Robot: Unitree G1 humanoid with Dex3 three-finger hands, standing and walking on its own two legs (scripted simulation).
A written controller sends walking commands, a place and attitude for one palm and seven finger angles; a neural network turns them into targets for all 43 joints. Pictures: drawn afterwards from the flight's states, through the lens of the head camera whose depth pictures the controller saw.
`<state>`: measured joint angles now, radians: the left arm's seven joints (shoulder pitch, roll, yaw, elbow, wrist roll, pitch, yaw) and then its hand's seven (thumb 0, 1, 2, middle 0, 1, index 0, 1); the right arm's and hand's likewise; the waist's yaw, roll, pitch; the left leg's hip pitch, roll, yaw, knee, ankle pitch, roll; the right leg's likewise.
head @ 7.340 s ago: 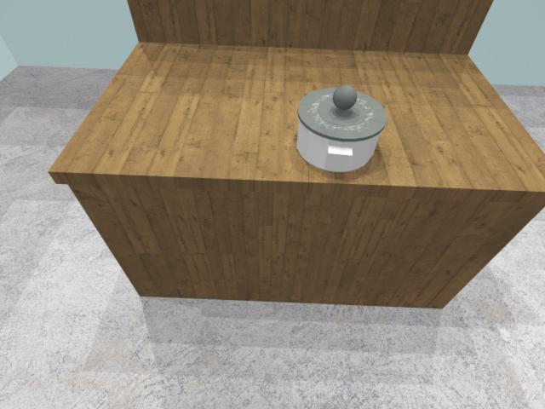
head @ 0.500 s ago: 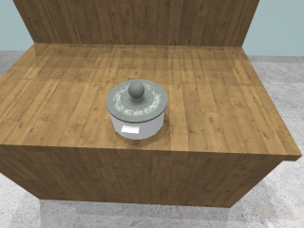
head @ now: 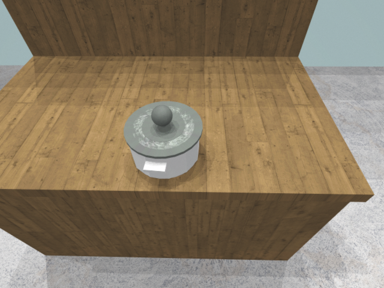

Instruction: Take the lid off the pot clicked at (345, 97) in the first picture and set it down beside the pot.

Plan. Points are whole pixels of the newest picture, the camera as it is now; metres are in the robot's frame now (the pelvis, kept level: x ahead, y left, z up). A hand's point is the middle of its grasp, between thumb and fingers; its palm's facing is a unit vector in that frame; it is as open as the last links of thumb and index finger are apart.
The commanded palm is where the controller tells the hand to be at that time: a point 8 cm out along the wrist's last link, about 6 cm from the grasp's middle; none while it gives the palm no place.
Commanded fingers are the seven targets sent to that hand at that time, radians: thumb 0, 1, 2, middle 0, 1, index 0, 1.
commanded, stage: look again from close up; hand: left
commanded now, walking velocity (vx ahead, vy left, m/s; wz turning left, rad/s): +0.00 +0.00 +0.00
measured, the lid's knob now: (161, 115) +0.49 +0.11 +0.08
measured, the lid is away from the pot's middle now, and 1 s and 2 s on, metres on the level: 0.00 0.00 0.00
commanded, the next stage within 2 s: lift the closed hand beside the body in 0.24 s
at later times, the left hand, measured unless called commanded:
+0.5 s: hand out of the picture +0.11 +0.20 -0.10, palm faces +0.18 -0.94 -0.30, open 6.9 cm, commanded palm +0.08 +0.24 -0.05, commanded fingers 0.00 0.90 0.90 -0.60 -0.73 -0.60 -0.73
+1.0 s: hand out of the picture +0.12 +0.23 -0.02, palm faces +0.33 -0.88 -0.33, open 3.0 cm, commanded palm +0.08 +0.27 +0.01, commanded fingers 0.00 0.90 0.90 -1.30 -1.50 -1.30 -1.50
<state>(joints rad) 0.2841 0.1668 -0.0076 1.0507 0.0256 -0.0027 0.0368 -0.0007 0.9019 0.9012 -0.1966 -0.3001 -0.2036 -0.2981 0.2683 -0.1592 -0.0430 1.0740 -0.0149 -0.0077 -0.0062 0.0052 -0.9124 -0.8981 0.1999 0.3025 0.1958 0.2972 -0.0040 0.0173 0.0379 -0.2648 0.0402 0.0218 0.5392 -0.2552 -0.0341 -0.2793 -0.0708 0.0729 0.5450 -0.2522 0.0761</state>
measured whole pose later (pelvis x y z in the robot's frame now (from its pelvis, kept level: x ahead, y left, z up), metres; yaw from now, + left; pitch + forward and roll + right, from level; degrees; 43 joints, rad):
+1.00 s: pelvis +0.01 -0.01 +0.00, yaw +4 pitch -3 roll -1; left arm 0.64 0.22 0.10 -0.08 0.00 0.02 0.12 0.01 0.90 0.90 -1.19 -1.38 -1.19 -1.38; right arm 0.18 -0.19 -0.01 0.49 0.01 -0.25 -0.10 0.01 -0.90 -0.90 0.20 0.31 0.19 0.29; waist 0.05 0.01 0.00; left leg -0.26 0.04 -0.05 0.62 -0.31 -0.04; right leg -0.22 -0.07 -0.01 0.58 -0.31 0.06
